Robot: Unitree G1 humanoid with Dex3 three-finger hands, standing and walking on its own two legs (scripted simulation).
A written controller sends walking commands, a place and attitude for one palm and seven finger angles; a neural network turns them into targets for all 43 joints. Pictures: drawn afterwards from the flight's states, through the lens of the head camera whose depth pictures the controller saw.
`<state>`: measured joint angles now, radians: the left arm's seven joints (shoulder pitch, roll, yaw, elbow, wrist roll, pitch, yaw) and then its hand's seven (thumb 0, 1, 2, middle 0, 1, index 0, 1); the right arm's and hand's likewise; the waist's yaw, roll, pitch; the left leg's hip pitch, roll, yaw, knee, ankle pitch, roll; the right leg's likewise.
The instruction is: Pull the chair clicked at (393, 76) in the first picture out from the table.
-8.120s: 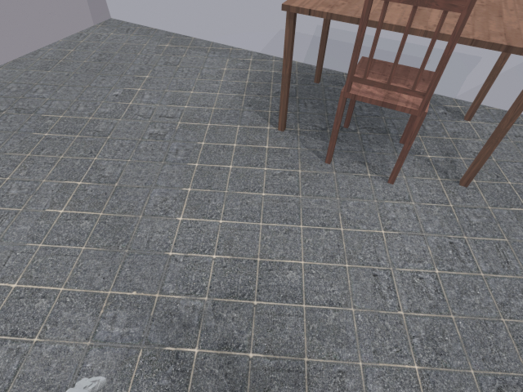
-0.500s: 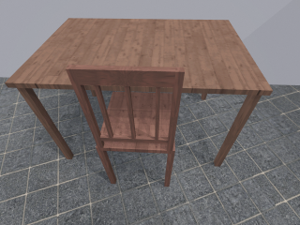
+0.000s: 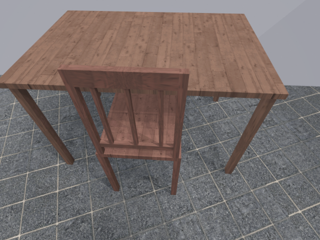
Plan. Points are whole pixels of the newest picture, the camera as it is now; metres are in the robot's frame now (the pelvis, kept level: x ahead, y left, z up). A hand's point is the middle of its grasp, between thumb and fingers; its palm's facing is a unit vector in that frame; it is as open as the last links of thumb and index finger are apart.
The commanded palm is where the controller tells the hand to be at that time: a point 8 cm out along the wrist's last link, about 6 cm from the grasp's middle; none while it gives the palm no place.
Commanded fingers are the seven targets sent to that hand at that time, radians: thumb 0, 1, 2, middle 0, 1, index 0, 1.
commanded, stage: come to a stop and stand still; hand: left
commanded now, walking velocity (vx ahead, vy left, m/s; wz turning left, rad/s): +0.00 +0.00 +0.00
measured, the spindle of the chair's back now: (132, 119) +0.53 +0.14 -0.07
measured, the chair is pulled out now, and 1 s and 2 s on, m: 0.00 0.00 0.00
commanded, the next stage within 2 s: look again from close up in 0.56 s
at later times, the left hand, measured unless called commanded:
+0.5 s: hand out of the picture -0.01 +0.14 -0.18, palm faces +0.06 -0.98 -0.17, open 7.4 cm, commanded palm none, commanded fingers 0.00 0.90 0.90 -0.20 -0.30 -0.20 -0.30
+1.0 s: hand out of the picture +0.03 +0.22 -0.19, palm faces -0.01 -0.98 -0.19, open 7.4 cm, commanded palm none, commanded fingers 0.00 0.90 0.90 -0.20 -0.30 -0.20 -0.30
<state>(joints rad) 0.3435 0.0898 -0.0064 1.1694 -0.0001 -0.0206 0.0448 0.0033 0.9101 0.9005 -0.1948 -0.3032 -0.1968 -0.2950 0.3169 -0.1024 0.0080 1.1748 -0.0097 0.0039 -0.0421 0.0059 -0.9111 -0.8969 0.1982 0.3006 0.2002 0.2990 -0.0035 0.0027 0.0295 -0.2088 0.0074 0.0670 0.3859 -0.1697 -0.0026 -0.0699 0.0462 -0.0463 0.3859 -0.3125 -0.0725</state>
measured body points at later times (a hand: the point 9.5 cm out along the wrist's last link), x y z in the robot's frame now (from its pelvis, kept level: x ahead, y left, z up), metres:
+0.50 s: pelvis +0.03 -0.01 +0.00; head +0.04 -0.02 +0.45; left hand -0.01 +0.19 -0.16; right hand +0.03 -0.23 -0.17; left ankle +0.02 +0.12 -0.74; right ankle -0.06 -0.06 -0.74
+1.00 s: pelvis +0.01 +0.05 -0.01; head +0.01 +0.06 +0.44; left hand +0.03 +0.27 -0.17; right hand +0.03 -0.19 -0.16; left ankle +0.03 +0.11 -0.74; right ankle -0.06 -0.06 -0.74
